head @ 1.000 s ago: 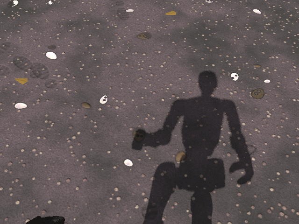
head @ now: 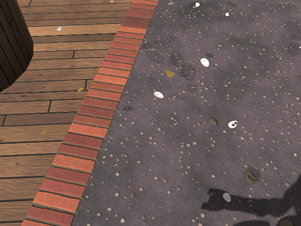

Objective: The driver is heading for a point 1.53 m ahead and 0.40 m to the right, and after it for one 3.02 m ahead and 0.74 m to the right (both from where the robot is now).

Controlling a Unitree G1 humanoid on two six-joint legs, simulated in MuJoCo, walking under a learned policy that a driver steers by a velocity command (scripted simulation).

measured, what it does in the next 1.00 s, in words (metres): steps on the spot: left foot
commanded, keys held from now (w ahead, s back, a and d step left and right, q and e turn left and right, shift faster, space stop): no key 0.72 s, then w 0.28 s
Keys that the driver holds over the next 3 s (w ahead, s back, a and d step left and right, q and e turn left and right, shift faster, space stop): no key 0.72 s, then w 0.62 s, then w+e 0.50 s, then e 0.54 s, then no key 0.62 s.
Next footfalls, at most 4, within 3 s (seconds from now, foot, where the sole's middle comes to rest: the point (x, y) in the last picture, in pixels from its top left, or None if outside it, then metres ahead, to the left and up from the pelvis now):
0.28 left None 0.01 0.14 -0.77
1.42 left None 0.42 0.13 -0.77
1.96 right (188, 179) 0.69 -0.14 -0.77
2.48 left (151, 155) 0.83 0.03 -0.77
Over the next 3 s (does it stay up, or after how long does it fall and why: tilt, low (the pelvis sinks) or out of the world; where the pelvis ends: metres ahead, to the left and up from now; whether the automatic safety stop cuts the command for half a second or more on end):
stays up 0.69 -0.06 0.00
